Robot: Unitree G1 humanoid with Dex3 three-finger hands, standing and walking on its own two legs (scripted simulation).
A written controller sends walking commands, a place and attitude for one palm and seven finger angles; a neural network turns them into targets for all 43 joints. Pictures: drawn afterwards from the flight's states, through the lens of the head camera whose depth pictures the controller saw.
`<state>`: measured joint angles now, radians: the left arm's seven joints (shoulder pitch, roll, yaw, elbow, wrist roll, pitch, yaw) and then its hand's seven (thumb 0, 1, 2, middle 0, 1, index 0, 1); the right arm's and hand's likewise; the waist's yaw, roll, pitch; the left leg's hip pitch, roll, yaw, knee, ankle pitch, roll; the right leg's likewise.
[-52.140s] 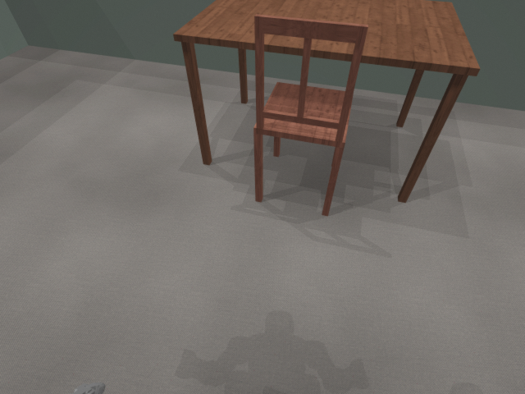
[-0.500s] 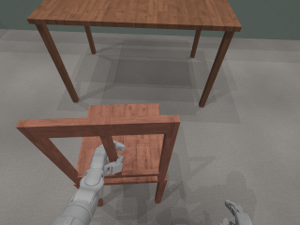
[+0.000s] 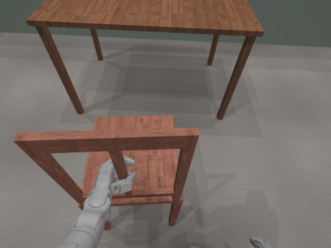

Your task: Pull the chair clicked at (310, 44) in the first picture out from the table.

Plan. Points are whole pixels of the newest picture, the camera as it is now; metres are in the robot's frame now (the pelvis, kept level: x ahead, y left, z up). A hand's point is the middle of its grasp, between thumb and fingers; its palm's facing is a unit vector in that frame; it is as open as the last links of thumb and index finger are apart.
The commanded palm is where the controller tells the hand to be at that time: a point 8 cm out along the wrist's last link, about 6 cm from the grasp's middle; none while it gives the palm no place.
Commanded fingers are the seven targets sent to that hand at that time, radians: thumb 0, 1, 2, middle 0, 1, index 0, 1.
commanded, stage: open the thumb and straighten the fingers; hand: left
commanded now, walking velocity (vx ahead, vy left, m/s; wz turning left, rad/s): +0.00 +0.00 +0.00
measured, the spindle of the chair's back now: (122, 174) +0.32 +0.11 -0.06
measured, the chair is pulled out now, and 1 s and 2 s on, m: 0.60 0.60 0.60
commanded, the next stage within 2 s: draw the fingers out of the gap in 0.60 s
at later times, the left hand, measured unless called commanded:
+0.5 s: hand (120, 177) +0.31 +0.12 -0.06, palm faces -0.05 -0.99 -0.13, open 16.2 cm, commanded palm +0.30 +0.17 -0.04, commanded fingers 0.00 -0.55 0.20 0.00 0.00 0.00 0.00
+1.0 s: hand (114, 197) +0.26 +0.13 -0.07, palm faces -0.06 -0.99 -0.12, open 17.5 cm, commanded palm +0.25 +0.18 -0.04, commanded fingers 0.00 -0.55 0.20 0.00 0.00 0.00 0.00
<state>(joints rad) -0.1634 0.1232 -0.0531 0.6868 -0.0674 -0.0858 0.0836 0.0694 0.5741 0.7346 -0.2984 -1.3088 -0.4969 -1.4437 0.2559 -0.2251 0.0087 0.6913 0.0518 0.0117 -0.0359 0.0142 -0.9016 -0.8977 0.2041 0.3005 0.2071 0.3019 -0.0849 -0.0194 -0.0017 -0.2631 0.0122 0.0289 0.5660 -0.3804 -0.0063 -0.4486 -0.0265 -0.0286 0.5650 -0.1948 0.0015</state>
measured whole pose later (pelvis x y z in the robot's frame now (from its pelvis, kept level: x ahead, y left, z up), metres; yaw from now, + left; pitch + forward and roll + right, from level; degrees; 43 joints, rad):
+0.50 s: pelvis -0.01 -0.01 -0.02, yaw +2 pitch +10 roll +1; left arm -0.19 0.17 0.00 0.56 -0.09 0.07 0.00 -0.01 -0.52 0.22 -0.16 -0.46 -0.16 -0.46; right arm 0.27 -0.27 0.01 0.62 0.04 -0.04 -0.04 0.01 -0.90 -0.90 0.20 0.30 0.21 0.30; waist -0.07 0.04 -0.07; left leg -0.48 0.01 0.00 0.76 -0.46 -0.01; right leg -0.66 -0.04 -0.05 0.75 -0.27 -0.01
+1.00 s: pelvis +0.01 +0.00 -0.03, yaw +2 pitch +11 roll +0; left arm 0.12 0.18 -0.05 0.24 -0.08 0.13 -0.01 -0.01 -0.54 0.21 -0.01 0.00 0.00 0.00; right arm 0.27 -0.28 0.01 0.56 0.05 -0.08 -0.05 0.02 -0.90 -0.90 0.20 0.30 0.21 0.30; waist -0.06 0.04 -0.10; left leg -0.50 0.01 -0.02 0.81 -0.50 -0.01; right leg -0.66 -0.04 -0.07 0.79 -0.32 0.00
